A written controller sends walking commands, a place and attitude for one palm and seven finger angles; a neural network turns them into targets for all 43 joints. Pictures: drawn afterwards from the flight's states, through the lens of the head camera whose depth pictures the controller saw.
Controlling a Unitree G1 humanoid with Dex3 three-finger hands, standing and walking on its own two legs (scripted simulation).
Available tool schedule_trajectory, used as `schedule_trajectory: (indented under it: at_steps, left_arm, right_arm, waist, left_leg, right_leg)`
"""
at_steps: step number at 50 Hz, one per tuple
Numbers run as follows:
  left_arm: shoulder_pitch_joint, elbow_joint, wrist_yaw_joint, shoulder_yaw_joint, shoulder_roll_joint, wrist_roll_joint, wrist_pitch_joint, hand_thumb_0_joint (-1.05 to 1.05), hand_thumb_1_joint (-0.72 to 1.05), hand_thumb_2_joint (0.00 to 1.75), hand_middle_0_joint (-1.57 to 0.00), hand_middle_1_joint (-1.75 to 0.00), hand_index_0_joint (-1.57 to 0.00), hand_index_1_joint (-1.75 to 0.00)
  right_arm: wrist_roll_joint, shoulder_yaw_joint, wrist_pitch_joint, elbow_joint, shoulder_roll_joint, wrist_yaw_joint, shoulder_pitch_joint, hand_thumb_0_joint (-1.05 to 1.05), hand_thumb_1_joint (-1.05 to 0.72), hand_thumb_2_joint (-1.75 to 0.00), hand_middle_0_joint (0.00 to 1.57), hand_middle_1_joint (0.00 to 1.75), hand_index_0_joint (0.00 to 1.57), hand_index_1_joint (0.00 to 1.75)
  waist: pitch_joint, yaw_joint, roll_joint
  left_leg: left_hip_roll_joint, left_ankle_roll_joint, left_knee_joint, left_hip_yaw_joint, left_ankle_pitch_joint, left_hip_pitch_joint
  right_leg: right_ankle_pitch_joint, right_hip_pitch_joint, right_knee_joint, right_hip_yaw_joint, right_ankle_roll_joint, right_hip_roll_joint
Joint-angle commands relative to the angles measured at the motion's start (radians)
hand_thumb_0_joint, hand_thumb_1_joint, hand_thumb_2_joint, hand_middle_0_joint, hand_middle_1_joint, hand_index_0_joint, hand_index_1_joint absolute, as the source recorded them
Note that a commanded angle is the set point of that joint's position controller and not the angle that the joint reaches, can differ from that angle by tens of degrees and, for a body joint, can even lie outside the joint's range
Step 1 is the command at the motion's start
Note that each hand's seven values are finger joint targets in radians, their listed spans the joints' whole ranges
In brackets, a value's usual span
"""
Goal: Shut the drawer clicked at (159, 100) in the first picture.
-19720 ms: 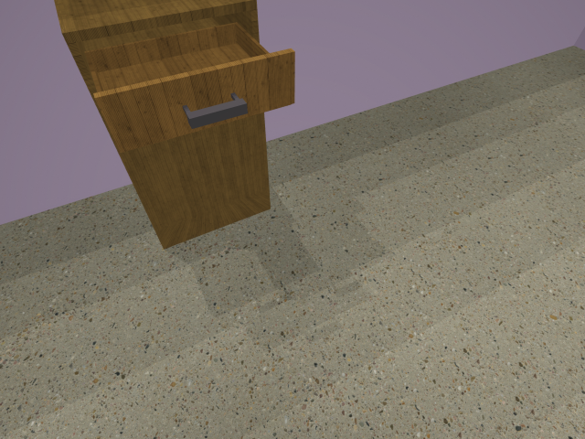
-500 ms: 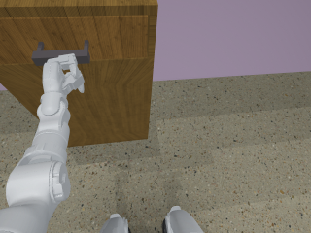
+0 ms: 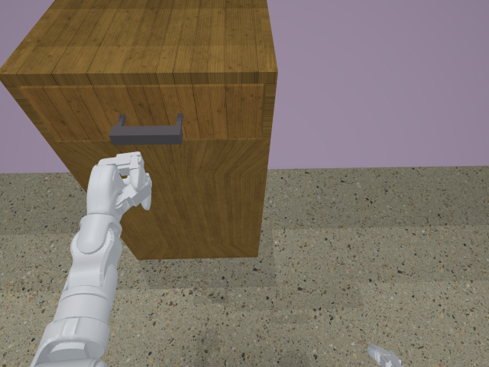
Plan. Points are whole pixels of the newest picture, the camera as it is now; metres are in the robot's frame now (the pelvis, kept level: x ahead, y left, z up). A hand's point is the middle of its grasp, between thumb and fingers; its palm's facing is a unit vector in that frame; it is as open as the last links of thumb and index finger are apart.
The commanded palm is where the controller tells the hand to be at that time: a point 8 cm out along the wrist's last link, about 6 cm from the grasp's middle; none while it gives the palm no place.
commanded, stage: draw the hand back to the body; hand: left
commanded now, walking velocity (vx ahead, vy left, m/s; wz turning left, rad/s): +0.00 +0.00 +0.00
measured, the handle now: (149, 126) +0.55 +0.20 +0.05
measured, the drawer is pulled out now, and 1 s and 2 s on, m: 0.00 0.00 0.00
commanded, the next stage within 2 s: step back with the hand held close in 1.12 s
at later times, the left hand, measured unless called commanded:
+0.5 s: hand (79, 247) +0.25 +0.20 +0.14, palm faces +0.25 -0.93 -0.26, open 3.3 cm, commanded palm +0.21 +0.25 +0.16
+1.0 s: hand out of the picture +0.17 +0.24 +0.20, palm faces +0.43 -0.81 -0.40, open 3.3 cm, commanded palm +0.12 +0.28 +0.21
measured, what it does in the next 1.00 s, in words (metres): stands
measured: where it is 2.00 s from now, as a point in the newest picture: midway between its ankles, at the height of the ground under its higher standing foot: outside the picture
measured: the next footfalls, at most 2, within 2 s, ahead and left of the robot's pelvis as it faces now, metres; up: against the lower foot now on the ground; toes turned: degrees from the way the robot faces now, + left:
none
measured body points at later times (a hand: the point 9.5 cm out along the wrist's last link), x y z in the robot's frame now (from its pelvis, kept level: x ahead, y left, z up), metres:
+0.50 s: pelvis -0.01 -0.01 +0.03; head -0.01 -0.03 +0.48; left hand +0.24 +0.25 +0.15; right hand +0.19 -0.23 -0.05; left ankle -0.03 +0.11 -0.70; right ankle -0.02 -0.12 -0.70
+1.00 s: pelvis +0.00 +0.00 +0.04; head -0.03 -0.03 +0.49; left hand +0.14 +0.28 +0.22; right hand +0.19 -0.21 -0.05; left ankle -0.03 +0.11 -0.70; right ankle -0.02 -0.12 -0.70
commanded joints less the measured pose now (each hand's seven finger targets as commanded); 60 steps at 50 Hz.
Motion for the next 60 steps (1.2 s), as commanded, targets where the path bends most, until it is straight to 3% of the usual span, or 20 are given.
schedule_trajectory:
  at_steps: [1,2,5,10,12,13,14,15,17,19,26,30,33,35,41,47,49,51,56,60]
  left_arm:
    - [-0.205,-0.363,-0.01,0.057,0.185,-0.03,-0.024,0.0,0.9,0.9,-1.4,-1.6,-1.4,-1.6]
    - [-0.174,-0.372,-0.017,0.051,0.178,-0.037,-0.019,0.0,0.9,0.9,-1.4,-1.6,-1.4,-1.6]
    - [-0.143,-0.43,-0.046,0.023,0.158,-0.054,-0.001,0.0,0.9,0.9,-1.4,-1.6,-1.4,-1.6]
    - [-0.026,-0.507,-0.08,0.04,0.174,-0.079,0.058,0.0,0.9,0.9,-1.4,-1.6,-1.4,-1.6]
    - [0.007,-0.563,-0.088,0.039,0.17,-0.086,0.081,0.0,0.9,0.9,-1.4,-1.6,-1.4,-1.6]
    - [0.045,-0.67,0.025,0.018,0.263,0.029,0.085,0.0,0.9,0.9,-1.4,-1.6,-1.4,-1.6]
    - [0.099,-0.676,0.081,0.002,0.222,0.044,0.105,0.0,0.9,0.9,-1.4,-1.6,-1.4,-1.6]
    - [0.138,-0.707,0.115,-0.032,0.187,0.062,0.121,0.0,0.9,0.9,-1.4,-1.6,-1.4,-1.6]
    - [0.174,-0.713,0.161,-0.03,0.186,0.084,0.147,0.0,0.9,0.9,-1.4,-1.6,-1.4,-1.6]
    - [0.189,-0.745,0.188,0.004,0.225,0.096,0.157,0.0,0.9,0.9,-1.4,-1.6,-1.4,-1.6]
    - [0.295,-0.891,0.221,0.01,0.206,0.117,0.161,0.0,0.9,0.9,-1.4,-1.6,-1.4,-1.6]
    - [0.442,-0.948,0.224,0.048,0.214,0.113,0.161,0.0,0.9,0.9,-1.4,-1.6,-1.4,-1.6]
    - [0.515,-1.011,0.225,0.07,0.216,0.116,0.157,0.0,0.9,0.9,-1.4,-1.6,-1.4,-1.6]
    - [0.567,-1.035,0.225,0.087,0.22,0.114,0.157,0.0,0.9,0.9,-1.4,-1.6,-1.4,-1.6]
    - [0.694,-1.148,0.233,0.146,0.241,0.117,0.145,0.0,0.9,0.9,-1.4,-1.6,-1.4,-1.6]
    - [0.804,-1.223,0.243,0.208,0.264,0.116,0.132,0.0,0.9,0.9,-1.4,-1.6,-1.4,-1.6]
    - [0.789,-1.191,0.239,0.169,0.228,0.121,0.137,0.0,0.9,0.9,-1.4,-1.6,-1.4,-1.6]
    - [0.767,-1.184,0.242,0.16,0.222,0.124,0.138,0.0,0.9,0.9,-1.4,-1.6,-1.4,-1.6]
    - [0.754,-1.196,0.248,0.176,0.239,0.124,0.135,0.0,0.9,0.9,-1.4,-1.6,-1.4,-1.6]
    - [0.759,-1.219,0.252,0.184,0.247,0.125,0.134,0.0,0.9,0.9,-1.4,-1.6,-1.4,-1.6]
  right_arm:
    - [0.006,-0.041,-0.06,-0.127,-0.131,-0.023,-0.003,0.0,-0.9,-0.9,0.2,0.3,0.2,0.3]
    - [0.007,-0.039,-0.068,-0.128,-0.131,-0.026,-0.015,0.0,-0.9,-0.9,0.2,0.3,0.2,0.3]
    - [0.013,-0.032,-0.098,-0.13,-0.13,-0.035,-0.053,0.0,-0.9,-0.9,0.2,0.3,0.2,0.3]
    - [0.017,-0.019,-0.141,-0.149,-0.131,-0.049,-0.11,0.0,-0.9,-0.9,0.2,0.3,0.2,0.3]
    - [0.019,-0.014,-0.159,-0.158,-0.127,-0.054,-0.131,0.0,-0.9,-0.9,0.2,0.3,0.2,0.3]
    - [0.01,-0.022,-0.146,-0.156,-0.118,-0.07,-0.183,0.0,-0.9,-0.9,0.2,0.3,0.2,0.3]
    - [0.003,-0.017,-0.145,-0.155,-0.113,-0.08,-0.189,0.0,-0.9,-0.9,0.2,0.3,0.2,0.3]
    - [0.001,-0.009,-0.142,-0.152,-0.108,-0.084,-0.198,0.0,-0.9,-0.9,0.2,0.3,0.2,0.3]
    - [-0.002,-0.002,-0.133,-0.139,-0.104,-0.093,-0.21,0.0,-0.9,-0.9,0.2,0.3,0.2,0.3]
    - [-0.01,-0.001,-0.13,-0.127,-0.107,-0.102,-0.221,0.0,-0.9,-0.9,0.2,0.3,0.2,0.3]
    - [-0.023,0.009,-0.147,-0.115,-0.088,-0.105,-0.253,0.0,-0.9,-0.9,0.2,0.3,0.2,0.3]
    - [-0.033,0.004,-0.159,-0.112,-0.088,-0.096,-0.253,0.0,-0.9,-0.9,0.2,0.3,0.2,0.3]
    - [-0.036,0.0,-0.164,-0.112,-0.086,-0.088,-0.255,0.0,-0.9,-0.9,0.2,0.3,0.2,0.3]
    - [-0.039,-0.002,-0.169,-0.11,-0.088,-0.086,-0.257,0.0,-0.9,-0.9,0.2,0.3,0.2,0.3]
    - [-0.04,-0.01,-0.188,-0.108,-0.082,-0.083,-0.254,0.0,-0.9,-0.9,0.2,0.3,0.2,0.3]
    - [-0.038,-0.017,-0.211,-0.107,-0.078,-0.091,-0.251,0.0,-0.9,-0.9,0.2,0.3,0.2,0.3]
    - [-0.039,-0.017,-0.216,-0.096,-0.082,-0.092,-0.249,0.0,-0.9,-0.9,0.2,0.3,0.2,0.3]
    - [-0.041,-0.017,-0.216,-0.09,-0.086,-0.095,-0.239,0.0,-0.9,-0.9,0.2,0.3,0.2,0.3]
    - [-0.044,-0.018,-0.223,-0.09,-0.084,-0.103,-0.244,0.0,-0.9,-0.9,0.2,0.3,0.2,0.3]
    - [-0.046,-0.012,-0.234,-0.089,-0.08,-0.103,-0.246,0.0,-0.9,-0.9,0.2,0.3,0.2,0.3]
  waist:
    - [-0.321,0.014,0.008]
    - [-0.299,0.013,-0.015]
    - [-0.243,0.007,0.005]
    - [-0.199,0.036,-0.013]
    - [-0.188,0.043,0.009]
    - [-0.159,0.084,-0.03]
    - [-0.097,0.065,-0.038]
    - [-0.096,0.073,-0.015]
    - [-0.038,0.069,-0.045]
    - [-0.029,0.074,-0.065]
    - [-0.002,0.086,0.037]
    - [0.01,0.099,-0.022]
    - [0.021,0.105,0.005]
    - [0.045,0.107,-0.017]
    - [0.054,0.118,0.016]
    - [0.073,0.13,0.002]
    - [0.125,0.119,-0.013]
    - [0.13,0.113,0.0]
    - [0.1,0.124,-0.014]
    - [0.087,0.131,0.04]
  left_leg:
    - [-0.033,0.019,-0.108,-0.007,0.504,0.23]
    - [-0.033,0.018,-0.118,-0.009,0.477,0.23]
    - [-0.036,0.02,-0.146,-0.015,0.414,0.252]
    - [-0.04,0.02,-0.194,-0.027,0.357,0.271]
    - [-0.043,0.019,-0.207,-0.027,0.362,0.292]
    - [-0.041,0.022,-0.252,-0.017,0.345,0.34]
    - [-0.038,0.024,-0.277,-0.018,0.314,0.344]
    - [-0.037,0.022,-0.3,-0.022,0.311,0.361]
    - [-0.033,0.024,-0.334,-0.02,0.294,0.387]
    - [-0.035,0.03,-0.363,-0.018,0.285,0.414]
    - [-0.035,0.022,-0.434,-0.013,0.344,0.525]
    - [-0.031,0.024,-0.448,-0.011,0.407,0.537]
    - [-0.028,0.02,-0.453,-0.011,0.434,0.545]
    - [-0.027,0.022,-0.454,-0.011,0.435,0.539]
    - [-0.024,0.02,-0.448,-0.01,0.45,0.544]
    - [-0.019,0.02,-0.44,-0.012,0.432,0.535]
    - [-0.02,0.02,-0.445,-0.013,0.399,0.525]
    - [-0.019,0.022,-0.448,-0.016,0.388,0.529]
    - [-0.02,0.024,-0.449,-0.019,0.376,0.534]
    - [-0.021,0.018,-0.452,-0.022,0.392,0.535]
  right_leg:
    - [0.554,0.286,-0.08,-0.02,-0.015,0.023]
    - [0.532,0.289,-0.092,-0.023,-0.015,0.024]
    - [0.476,0.276,-0.122,-0.025,-0.016,0.023]
    - [0.412,0.311,-0.159,-0.031,-0.019,0.015]
    - [0.415,0.321,-0.171,-0.033,-0.019,0.012]
    - [0.363,0.347,-0.236,0.01,-0.025,-0.011]
    - [0.324,0.329,-0.263,0.006,-0.022,-0.011]
    - [0.315,0.359,-0.273,0.005,-0.023,-0.014]
    - [0.293,0.369,-0.308,0.0,-0.02,-0.012]
    - [0.278,0.402,-0.346,0.005,-0.018,-0.009]
    - [0.316,0.478,-0.41,-0.002,-0.023,-0.011]
    - [0.381,0.526,-0.424,-0.004,-0.02,-0.011]
    - [0.398,0.535,-0.424,-0.009,-0.02,-0.011]
    - [0.399,0.535,-0.434,-0.007,-0.018,-0.011]
    - [0.401,0.534,-0.432,-0.006,-0.018,-0.013]
    - [0.382,0.522,-0.434,-0.003,-0.017,-0.01]
    - [0.343,0.49,-0.452,-0.004,-0.017,-0.006]
    - [0.328,0.484,-0.448,-0.005,-0.017,-0.01]
    - [0.315,0.503,-0.446,0.001,-0.018,-0.013]
    - [0.332,0.519,-0.438,0.003,-0.023,-0.014]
